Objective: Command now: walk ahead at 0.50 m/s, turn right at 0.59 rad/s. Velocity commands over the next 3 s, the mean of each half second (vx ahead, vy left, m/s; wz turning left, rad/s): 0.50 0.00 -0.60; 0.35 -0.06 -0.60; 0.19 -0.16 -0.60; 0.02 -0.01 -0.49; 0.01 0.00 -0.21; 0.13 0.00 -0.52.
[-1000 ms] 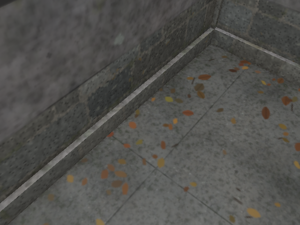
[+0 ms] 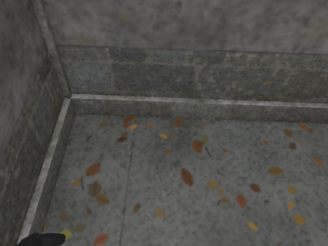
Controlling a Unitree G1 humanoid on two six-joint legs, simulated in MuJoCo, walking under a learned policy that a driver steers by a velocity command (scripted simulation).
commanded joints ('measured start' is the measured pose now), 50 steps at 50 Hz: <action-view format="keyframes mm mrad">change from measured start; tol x32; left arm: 1 -109 40 15 -109 -8 -8 -24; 9 312 199 78 -63 -1 -7 14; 50 -13 19 53 -147 7 81 27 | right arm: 1 -81 -192 -48 -73 4 -1 -3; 50 -232 -168 -57 -44 4 40 -82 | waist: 1 25 138 62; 8 165 -326 -504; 30 71 -88 -67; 33 33 390 -327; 50 73 141 -18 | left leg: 1 -88 231 -46 -82 234 138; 6 -136 195 58 482 758 88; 8 -707 -48 -163 1080 -322 8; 9 -801 7 -245 1148 -256 28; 29 -412 -3 -244 207 191 9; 33 366 441 -830 81 490 277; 44 -67 280 -155 48 966 220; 50 -137 268 -26 -18 542 173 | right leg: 1 65 2 -33 -104 8 -34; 6 650 151 -118 -217 -111 -154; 8 1150 -215 750 -444 -336 -424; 19 464 -40 250 -570 162 -278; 27 568 -59 356 -554 -206 -218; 31 562 36 325 -208 82 -134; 34 54 129 211 425 -570 18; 50 219 12 -6 -12 -73 56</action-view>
